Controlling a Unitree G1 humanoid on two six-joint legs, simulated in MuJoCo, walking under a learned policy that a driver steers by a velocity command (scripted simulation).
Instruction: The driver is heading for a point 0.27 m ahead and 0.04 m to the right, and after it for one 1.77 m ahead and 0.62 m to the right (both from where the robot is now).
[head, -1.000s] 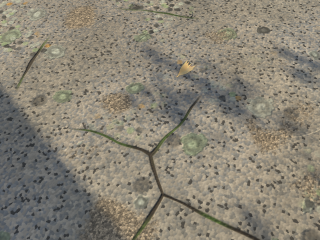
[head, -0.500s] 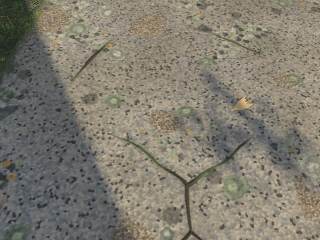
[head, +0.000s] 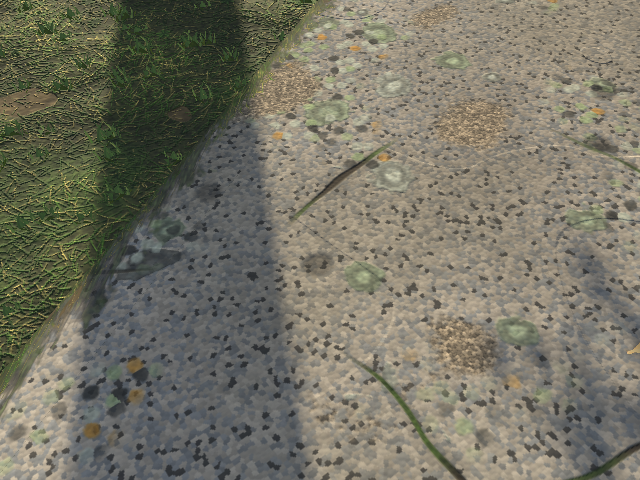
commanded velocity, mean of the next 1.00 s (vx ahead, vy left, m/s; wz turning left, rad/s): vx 0.14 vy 0.00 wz -0.37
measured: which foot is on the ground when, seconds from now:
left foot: up 0.00-0.20, down 0.22-0.66, up 0.68-1.00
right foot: down 0.00-0.24, up 0.26-0.64, down 0.66-1.00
